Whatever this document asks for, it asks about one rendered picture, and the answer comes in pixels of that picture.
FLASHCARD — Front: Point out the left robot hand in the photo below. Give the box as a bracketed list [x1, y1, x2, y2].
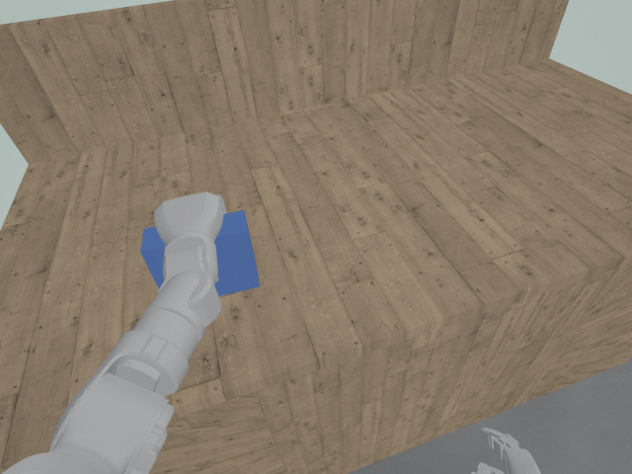
[154, 192, 227, 281]

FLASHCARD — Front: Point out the robot left forearm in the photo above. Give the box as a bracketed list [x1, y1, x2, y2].
[49, 232, 221, 451]

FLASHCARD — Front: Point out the sponge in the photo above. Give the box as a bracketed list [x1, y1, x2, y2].
[140, 210, 260, 296]

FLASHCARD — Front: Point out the table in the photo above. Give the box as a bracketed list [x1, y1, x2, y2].
[0, 0, 632, 474]

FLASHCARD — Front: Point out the right robot hand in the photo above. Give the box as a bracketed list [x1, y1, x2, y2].
[471, 428, 541, 474]

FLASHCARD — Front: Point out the robot left upper arm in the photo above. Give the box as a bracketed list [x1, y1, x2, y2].
[1, 373, 175, 474]

